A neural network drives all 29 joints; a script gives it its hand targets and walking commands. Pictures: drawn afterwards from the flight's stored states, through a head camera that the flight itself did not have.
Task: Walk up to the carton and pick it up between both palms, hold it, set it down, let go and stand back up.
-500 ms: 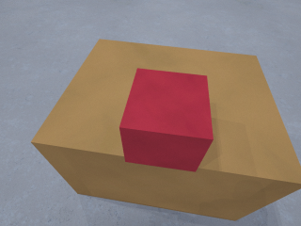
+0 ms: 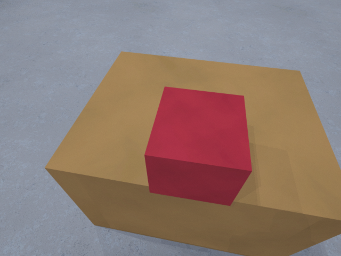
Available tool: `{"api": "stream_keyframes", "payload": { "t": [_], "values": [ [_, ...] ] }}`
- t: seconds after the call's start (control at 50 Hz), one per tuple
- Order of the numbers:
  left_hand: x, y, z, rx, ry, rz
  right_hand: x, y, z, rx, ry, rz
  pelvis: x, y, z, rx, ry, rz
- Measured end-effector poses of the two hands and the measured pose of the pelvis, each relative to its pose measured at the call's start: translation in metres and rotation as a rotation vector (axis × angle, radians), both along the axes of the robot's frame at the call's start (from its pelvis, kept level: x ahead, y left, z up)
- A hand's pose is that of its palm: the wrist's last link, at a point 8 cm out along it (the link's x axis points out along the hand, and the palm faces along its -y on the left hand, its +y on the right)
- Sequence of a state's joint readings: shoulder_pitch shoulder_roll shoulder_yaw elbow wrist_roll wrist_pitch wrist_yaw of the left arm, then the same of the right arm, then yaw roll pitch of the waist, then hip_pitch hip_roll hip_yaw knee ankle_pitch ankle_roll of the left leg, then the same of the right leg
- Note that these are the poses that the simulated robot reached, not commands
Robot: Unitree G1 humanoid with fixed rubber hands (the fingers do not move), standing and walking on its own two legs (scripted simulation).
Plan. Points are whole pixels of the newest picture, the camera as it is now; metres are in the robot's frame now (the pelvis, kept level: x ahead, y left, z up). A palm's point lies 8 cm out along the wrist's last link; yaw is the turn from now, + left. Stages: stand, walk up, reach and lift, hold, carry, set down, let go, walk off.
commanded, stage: walk up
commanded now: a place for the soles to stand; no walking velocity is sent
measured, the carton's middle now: (196, 144) +0.43 -0.06 -0.04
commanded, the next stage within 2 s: reach and lift in 0.52 s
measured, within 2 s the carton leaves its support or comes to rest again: neither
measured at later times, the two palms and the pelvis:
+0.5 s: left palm out of the picture +0.01 +0.24 -0.13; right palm out of the picture +0.01 -0.27 -0.14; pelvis +0.00 -0.01 +0.00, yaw +0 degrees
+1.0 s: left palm out of the picture +0.12 +0.23 -0.11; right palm out of the picture +0.12 -0.29 -0.11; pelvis -0.02 -0.05 -0.01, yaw +0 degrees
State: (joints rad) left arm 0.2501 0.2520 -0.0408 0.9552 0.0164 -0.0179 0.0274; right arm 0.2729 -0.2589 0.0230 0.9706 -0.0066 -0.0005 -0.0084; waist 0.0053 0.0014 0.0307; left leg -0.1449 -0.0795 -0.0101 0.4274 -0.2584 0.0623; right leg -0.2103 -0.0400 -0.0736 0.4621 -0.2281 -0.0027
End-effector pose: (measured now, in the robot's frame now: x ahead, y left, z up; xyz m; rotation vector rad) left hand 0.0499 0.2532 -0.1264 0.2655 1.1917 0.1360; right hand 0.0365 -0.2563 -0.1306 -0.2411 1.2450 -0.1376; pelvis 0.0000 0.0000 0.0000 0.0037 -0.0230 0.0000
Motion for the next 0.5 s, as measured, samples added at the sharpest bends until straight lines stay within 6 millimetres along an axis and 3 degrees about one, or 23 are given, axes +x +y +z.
{"api": "stream_keyframes", "payload": {
  "t": [0.28,0.5],
  "values": [
    [-0.026,-0.006,-0.003,0.004,0.075,0.018,-0.018,-0.009,-0.003,-0.006,0.063,-0.009,-0.003,-0.006,0.002,0.000,0.000,0.003],
    [-0.035,-0.012,-0.005,-0.002,0.104,0.028,-0.030,-0.011,-0.005,-0.005,0.105,-0.012,-0.002,-0.010,0.002,-0.002,0.002,0.006]
  ]
}}
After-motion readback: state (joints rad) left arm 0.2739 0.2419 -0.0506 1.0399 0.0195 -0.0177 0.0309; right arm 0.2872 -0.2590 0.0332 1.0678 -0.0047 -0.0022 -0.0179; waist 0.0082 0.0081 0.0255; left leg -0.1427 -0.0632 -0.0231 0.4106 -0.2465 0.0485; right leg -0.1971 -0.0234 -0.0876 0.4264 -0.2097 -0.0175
